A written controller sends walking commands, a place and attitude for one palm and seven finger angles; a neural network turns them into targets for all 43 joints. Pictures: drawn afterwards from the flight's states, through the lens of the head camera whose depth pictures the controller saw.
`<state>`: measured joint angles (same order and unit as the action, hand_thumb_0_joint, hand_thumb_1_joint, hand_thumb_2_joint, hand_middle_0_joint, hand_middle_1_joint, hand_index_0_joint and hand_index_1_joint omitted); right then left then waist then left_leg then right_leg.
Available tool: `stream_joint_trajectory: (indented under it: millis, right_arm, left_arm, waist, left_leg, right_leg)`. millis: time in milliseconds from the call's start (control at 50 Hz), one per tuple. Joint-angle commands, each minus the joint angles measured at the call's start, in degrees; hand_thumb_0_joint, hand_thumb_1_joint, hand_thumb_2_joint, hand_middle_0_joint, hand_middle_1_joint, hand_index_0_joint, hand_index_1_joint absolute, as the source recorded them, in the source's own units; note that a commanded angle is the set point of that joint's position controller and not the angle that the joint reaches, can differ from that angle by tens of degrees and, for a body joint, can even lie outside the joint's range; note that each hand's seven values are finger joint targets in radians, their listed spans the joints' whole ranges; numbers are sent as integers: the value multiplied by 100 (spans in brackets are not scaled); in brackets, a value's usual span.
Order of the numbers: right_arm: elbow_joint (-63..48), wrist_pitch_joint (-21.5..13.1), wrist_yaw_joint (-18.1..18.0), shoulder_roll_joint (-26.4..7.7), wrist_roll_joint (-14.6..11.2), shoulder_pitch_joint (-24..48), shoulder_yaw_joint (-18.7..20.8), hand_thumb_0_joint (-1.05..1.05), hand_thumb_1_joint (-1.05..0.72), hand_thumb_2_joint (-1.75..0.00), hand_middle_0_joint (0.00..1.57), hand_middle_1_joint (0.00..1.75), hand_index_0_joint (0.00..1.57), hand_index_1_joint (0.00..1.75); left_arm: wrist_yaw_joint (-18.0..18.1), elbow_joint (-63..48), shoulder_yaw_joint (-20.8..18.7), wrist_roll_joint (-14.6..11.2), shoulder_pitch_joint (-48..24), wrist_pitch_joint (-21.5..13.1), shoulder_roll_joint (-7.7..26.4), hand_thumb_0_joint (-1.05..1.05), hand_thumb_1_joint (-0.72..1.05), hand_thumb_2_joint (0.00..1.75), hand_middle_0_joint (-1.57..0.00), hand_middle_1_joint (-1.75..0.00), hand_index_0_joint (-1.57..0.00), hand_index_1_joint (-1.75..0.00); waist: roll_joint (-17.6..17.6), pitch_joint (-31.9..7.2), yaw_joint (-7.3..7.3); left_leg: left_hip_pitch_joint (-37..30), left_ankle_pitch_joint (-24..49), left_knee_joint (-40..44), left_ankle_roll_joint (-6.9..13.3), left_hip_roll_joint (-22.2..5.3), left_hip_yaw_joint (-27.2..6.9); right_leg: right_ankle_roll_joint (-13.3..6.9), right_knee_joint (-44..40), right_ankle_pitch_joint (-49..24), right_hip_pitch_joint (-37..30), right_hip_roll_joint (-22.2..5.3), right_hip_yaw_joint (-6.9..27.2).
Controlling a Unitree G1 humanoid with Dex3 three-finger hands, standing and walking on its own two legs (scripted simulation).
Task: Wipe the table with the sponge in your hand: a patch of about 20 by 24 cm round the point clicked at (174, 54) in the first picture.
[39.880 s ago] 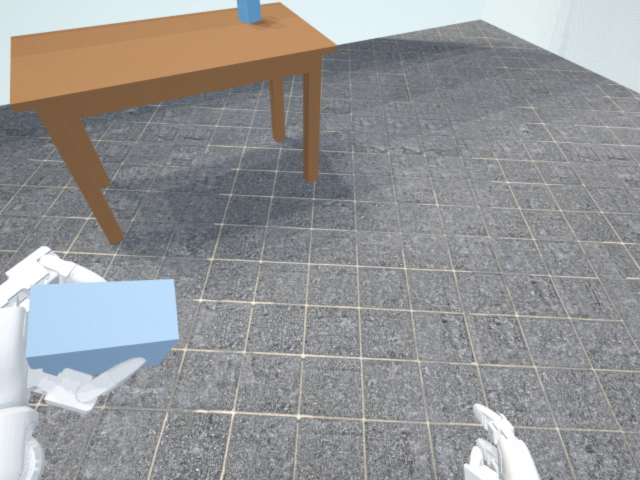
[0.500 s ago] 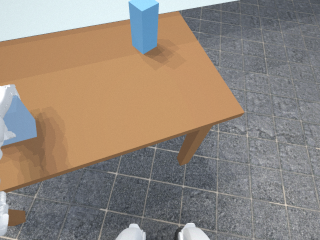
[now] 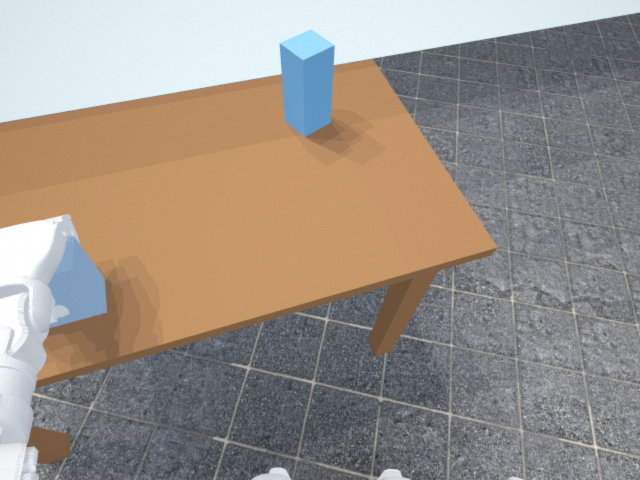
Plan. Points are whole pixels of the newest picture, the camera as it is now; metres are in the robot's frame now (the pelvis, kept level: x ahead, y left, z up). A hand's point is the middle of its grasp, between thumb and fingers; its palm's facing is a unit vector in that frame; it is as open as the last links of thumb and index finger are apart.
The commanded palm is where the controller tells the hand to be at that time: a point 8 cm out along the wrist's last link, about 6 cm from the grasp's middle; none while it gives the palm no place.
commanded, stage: wipe back along the first lane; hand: left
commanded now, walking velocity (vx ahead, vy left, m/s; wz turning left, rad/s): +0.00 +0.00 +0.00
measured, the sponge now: (52, 293) +0.33 +0.39 -0.03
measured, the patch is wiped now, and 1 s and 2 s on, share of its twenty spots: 0.85 0.90 0.90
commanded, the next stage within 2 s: lift the sponge slowly off the table in 0.12 s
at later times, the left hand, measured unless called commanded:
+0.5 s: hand (46, 296) +0.32 +0.37 +0.01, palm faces -0.14 +0.01 -0.99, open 10.0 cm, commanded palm +0.29 +0.36 +0.05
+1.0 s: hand (45, 300) +0.30 +0.36 +0.02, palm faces -0.13 +0.01 -0.99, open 10.0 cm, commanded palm +0.29 +0.35 +0.09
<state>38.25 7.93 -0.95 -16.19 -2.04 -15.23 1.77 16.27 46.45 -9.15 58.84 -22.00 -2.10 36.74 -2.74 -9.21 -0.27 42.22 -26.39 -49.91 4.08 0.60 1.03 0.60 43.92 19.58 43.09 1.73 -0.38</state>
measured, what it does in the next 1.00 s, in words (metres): stands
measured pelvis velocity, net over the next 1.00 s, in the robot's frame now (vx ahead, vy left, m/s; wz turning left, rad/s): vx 0.00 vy -0.02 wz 0.03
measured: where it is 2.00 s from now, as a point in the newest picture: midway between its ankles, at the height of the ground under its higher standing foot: outside the picture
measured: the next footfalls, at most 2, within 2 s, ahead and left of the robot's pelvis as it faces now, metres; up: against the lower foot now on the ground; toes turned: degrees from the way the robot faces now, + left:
none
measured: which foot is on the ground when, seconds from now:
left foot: down 0.00-1.00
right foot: down 0.00-1.00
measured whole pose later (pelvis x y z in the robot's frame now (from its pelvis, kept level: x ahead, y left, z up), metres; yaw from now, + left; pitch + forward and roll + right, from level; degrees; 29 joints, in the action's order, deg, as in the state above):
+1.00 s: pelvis +0.00 -0.02 +0.01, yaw +2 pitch +13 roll -2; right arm 41.0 3.9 -3.9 -15.5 -1.5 -11.7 1.5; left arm 13.2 36.5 -8.5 58.8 -13.9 -2.8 34.3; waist -3.0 -5.6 -1.2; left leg 33.8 -23.9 -44.6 2.8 1.0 -0.2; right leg -0.1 40.0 18.4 34.9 1.3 -1.4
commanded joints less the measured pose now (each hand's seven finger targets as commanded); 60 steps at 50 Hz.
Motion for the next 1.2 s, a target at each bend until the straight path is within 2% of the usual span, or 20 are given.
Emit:
stream_joint_trajectory:
  millis: [0,180,200,240,260,320,340,420,480,520,580,620,700,740,820,940,1020,1080,1120,1180]
  right_arm:
    - [-469,-172,-80,-955,3,-327,325,0,-90,-90,20,30,20,30]
    - [-565,-313,-129,-912,2,-142,298,0,-90,-90,20,30,20,30]
    - [-505,-314,-144,-946,22,-156,300,0,-90,-90,20,30,20,30]
    - [-548,-328,-155,-907,16,-122,290,0,-90,-90,20,30,20,30]
    - [-548,-337,-172,-903,15,-110,289,0,-90,-90,20,30,20,30]
    - [-483,-347,-210,-926,35,-126,289,0,-90,-90,20,30,20,30]
    - [-511,-365,-214,-894,37,-87,284,0,-90,-90,20,30,20,30]
    - [-461,-373,-254,-912,52,-77,266,0,-90,-90,20,30,20,30]
    - [-448,-408,-260,-881,52,-7,281,0,-90,-90,20,30,20,30]
    - [-444,-403,-253,-894,66,5,275,0,-90,-90,20,30,20,30]
    - [-405,-428,-274,-891,64,42,281,0,-90,-90,20,30,20,30]
    - [-366,-432,-279,-893,61,40,289,0,-90,-90,20,30,20,30]
    - [-367,-480,-289,-850,59,133,307,0,-90,-90,20,30,20,30]
    - [-327,-502,-303,-848,54,138,304,0,-90,-90,20,30,20,30]
    - [-270,-535,-346,-860,56,136,313,0,-90,-90,20,30,20,30]
    - [-206,-562,-375,-826,50,219,266,0,-90,-90,20,30,20,30]
    - [-192,-560,-373,-817,25,231,259,0,-90,-90,20,30,20,30]
    - [-229,-555,-360,-807,1,288,249,0,-90,-90,20,30,20,30]
    - [-242,-537,-357,-824,-7,285,232,0,-90,-90,20,30,20,30]
    - [-294,-559,-355,-817,-23,340,233,0,-90,-90,20,30,20,30]
  left_arm:
    - [-167,-420,-21,91,-31,84,993,0,10,130,-120,-160,-120,-160]
    - [-162,-722,130,89,308,272,747,0,10,130,-120,-160,-120,-160]
    - [-159,-766,-5,122,106,255,950,0,10,130,-120,-160,-120,-160]
    - [-146,-860,4,123,216,275,931,0,10,130,-120,-160,-120,-160]
    - [-148,-971,86,134,-3,290,880,0,10,130,-120,-160,-120,-160]
    - [-150,-1061,-152,160,-258,276,1220,0,10,130,-120,-160,-120,-160]
    - [-163,-1036,-45,116,-86,286,1032,0,10,130,-120,-160,-120,-160]
    - [-186,-1213,-378,81,-100,203,1435,0,10,130,-120,-160,-120,-160]
    - [-170,-1380,-320,55,-33,140,1305,0,10,130,-120,-160,-120,-160]
    - [-154,-1578,-590,40,36,101,1618,0,10,130,-120,-160,-120,-160]
    - [-120,-1584,-487,22,-113,78,1491,0,10,130,-120,-160,-120,-160]
    - [-95,-1729,-683,29,-178,40,1735,0,10,130,-120,-160,-120,-160]
    - [-67,-2118,-602,-39,-169,0,1576,0,10,130,-120,-160,-120,-160]
    - [-42,-2017,-552,-70,-251,20,1521,0,10,130,-120,-160,-120,-160]
    - [10,-2251,-743,-36,-670,-14,1841,0,10,130,-120,-160,-120,-160]
    - [-3,-2117,-661,-17,-921,3,1834,0,10,130,-120,-160,-120,-160]
    - [-65,-2019,-714,11,-1032,47,1949,0,10,130,-120,-160,-120,-160]
    - [-164,-1876,-618,-70,-748,95,1789,0,10,130,-120,-160,-120,-160]
    - [-243,-1864,-711,-81,-809,104,1952,0,10,130,-120,-160,-120,-160]
    - [-331,-1902,-587,-116,-712,79,1800,0,10,130,-120,-160,-120,-160]
  waist:
    - [46,-1306,-68]
    - [137,-996,-47]
    - [132,-1060,-41]
    - [21,-1150,-91]
    - [30,-1138,-31]
    - [-2,-1283,-53]
    - [-27,-1239,-52]
    - [35,-1466,-107]
    - [-154,-1310,-96]
    - [-259,-1530,-184]
    - [-205,-1294,-89]
    - [-286,-1446,-153]
    - [-470,-1604,-114]
    - [-428,-1377,-64]
    - [-452,-1574,-78]
    - [-596,-1420,-78]
    - [-438,-1544,-115]
    - [-391,-1409,-162]
    - [-282,-1486,-183]
    - [-240,-1303,-146]
  left_leg:
    - [-1159,2956,686,-316,-89,-312]
    - [-1109,2458,776,-298,-41,-289]
    - [-1150,2542,767,-291,-58,-300]
    - [-1221,2568,789,-313,-31,-305]
    - [-1242,2505,802,-305,-32,-304]
    - [-1338,2608,812,-312,-41,-327]
    - [-1347,2593,813,-299,-31,-298]
    - [-1370,2731,815,-270,-6,-272]
    - [-1465,2849,828,-284,-26,-277]
    - [-1542,3021,842,-291,-21,-276]
    - [-1480,2756,879,-268,-19,-265]
    - [-1597,2954,890,-275,-11,-283]
    - [-1872,3352,909,-320,-62,-316]
    - [-1830,3162,930,-317,-57,-322]
    - [-1976,3049,1009,-314,-36,-331]
    - [-2013,2976,1114,-340,-11,-331]
    - [-2021,2882,1197,-327,14,-316]
    - [-1948,2806,1267,-302,34,-277]
    - [-1952,2769,1332,-287,37,-284]
    - [-1925,2710,1395,-236,46,-241]
  right_leg:
    - [-469,-235,-1572,-1075,231,-206]
    - [-456,-326,-1346,-1078,214,-223]
    - [-467,-318,-1418,-1098,205,-196]
    - [-461,-307,-1393,-1165,199,-200]
    - [-455,-328,-1388,-1131,197,-209]
    - [-459,-326,-1443,-1218,186,-181]
    - [-451,-354,-1444,-1255,188,-188]
    - [-433,-378,-1720,-1544,178,-111]
    - [-439,-400,-1700,-1463,177,-148]
    - [-438,-398,-1832,-1645,176,-104]
    - [-426,-455,-1709,-1562,170,-126]
    - [-433,-457,-1818,-1661,171,-93]
    - [-422,-474,-1916,-1698,167,-109]
    - [-414,-499,-1780,-1608,170,-137]
    - [-414,-549,-1758,-1729,159,-109]
    - [-427,-596,-1688,-1766,144,-116]
    - [-417,-682,-1741,-1970,139,-81]
    - [-415,-771,-1799,-2124,119,-76]
    - [-407,-811,-1822,-2275,111,-58]
    - [-402,-919,-1904,-2362,98,-52]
